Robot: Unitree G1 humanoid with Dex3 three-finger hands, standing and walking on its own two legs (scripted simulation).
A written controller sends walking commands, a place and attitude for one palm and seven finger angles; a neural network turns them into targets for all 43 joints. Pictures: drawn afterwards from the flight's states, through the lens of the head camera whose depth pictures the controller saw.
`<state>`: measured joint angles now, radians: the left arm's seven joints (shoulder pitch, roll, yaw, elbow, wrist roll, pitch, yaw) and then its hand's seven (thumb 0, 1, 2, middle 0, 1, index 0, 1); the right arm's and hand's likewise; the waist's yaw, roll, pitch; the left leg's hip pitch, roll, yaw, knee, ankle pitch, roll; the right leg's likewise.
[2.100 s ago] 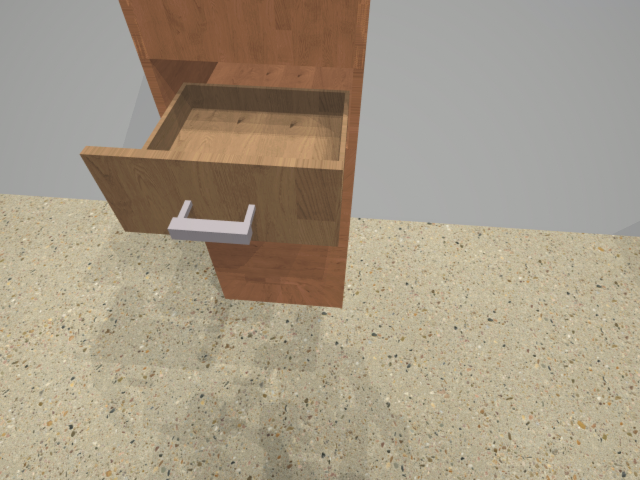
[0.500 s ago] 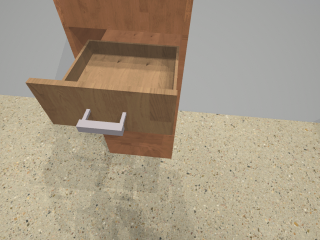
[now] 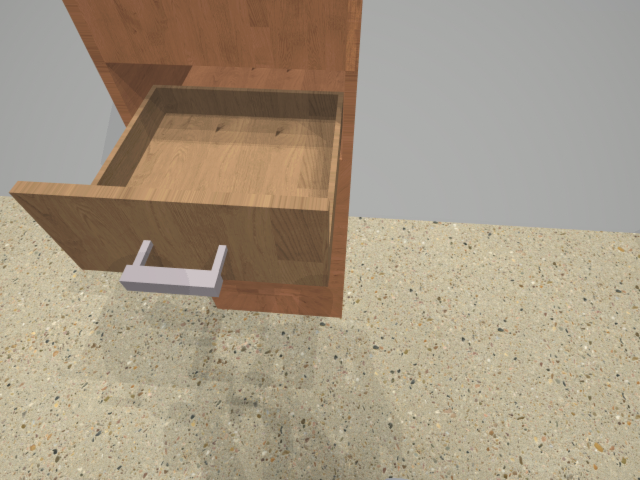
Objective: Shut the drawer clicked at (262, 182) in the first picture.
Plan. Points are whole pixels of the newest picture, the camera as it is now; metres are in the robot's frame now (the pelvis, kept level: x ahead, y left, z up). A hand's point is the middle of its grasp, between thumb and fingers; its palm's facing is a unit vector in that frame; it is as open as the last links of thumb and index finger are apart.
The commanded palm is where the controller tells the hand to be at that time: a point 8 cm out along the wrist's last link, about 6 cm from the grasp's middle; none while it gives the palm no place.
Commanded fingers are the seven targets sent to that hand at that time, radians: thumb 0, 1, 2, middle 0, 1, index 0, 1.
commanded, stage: come to a stop and stand still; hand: left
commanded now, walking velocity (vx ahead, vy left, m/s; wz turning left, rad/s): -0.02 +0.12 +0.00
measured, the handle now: (178, 265) +0.36 +0.20 +0.05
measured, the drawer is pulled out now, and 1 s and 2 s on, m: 0.29 0.29 0.29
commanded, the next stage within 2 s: look again from close up in 0.68 s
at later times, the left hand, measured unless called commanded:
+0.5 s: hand out of the picture +0.00 +0.22 -0.16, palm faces +0.01 -0.96 -0.27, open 7.4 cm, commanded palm none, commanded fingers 0.00 0.90 0.90 -0.20 -0.30 -0.20 -0.30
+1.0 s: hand out of the picture -0.04 +0.19 -0.17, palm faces +0.01 -0.99 -0.17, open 7.4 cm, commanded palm none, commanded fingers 0.00 0.90 0.90 -0.20 -0.30 -0.20 -0.30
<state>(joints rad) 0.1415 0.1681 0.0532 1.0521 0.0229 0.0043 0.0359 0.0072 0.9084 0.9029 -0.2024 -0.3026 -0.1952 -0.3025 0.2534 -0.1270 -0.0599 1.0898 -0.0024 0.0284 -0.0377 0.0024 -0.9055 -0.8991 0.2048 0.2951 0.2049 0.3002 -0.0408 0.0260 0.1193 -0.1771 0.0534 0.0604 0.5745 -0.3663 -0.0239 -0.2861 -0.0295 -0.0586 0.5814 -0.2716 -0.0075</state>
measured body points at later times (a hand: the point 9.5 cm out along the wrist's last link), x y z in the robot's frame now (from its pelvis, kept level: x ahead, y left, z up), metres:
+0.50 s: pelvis -0.04 +0.02 +0.00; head -0.06 +0.01 +0.45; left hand +0.00 +0.27 -0.14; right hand +0.00 -0.21 -0.15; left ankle -0.04 +0.13 -0.73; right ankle +0.02 -0.12 -0.73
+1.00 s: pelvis -0.03 +0.03 +0.01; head -0.03 +0.02 +0.46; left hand -0.04 +0.24 -0.15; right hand -0.06 -0.18 -0.15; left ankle -0.04 +0.13 -0.73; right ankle +0.03 -0.11 -0.73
